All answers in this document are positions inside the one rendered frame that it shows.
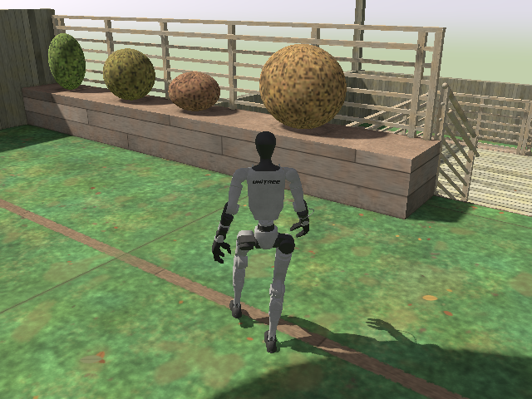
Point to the robot right hand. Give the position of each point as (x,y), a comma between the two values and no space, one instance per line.
(298,225)

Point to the right robot upper arm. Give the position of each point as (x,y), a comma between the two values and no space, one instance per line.
(292,176)

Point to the robot right forearm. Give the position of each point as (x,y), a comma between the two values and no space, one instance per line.
(303,216)

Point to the left robot upper arm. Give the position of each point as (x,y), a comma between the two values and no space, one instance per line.
(239,176)

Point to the right robot shin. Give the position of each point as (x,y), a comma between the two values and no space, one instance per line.
(275,310)

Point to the robot left forearm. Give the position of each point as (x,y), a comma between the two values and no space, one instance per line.
(224,225)

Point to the robot left hand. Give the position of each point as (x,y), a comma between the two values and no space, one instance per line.
(217,252)

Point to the robot right foot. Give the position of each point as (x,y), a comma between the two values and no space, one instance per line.
(270,345)

